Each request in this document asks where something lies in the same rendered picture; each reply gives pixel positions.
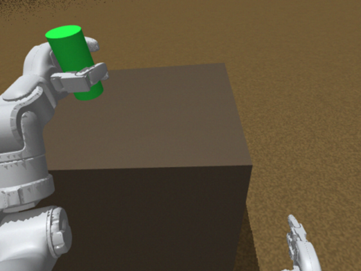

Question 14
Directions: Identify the right robot hand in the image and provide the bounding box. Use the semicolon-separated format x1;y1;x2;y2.
282;215;322;271

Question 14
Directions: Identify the left robot hand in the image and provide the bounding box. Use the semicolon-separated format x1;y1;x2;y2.
23;37;109;100

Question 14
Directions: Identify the left robot arm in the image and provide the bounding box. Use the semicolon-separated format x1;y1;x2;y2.
0;75;72;271

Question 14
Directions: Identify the can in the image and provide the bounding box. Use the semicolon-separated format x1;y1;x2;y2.
45;25;104;100

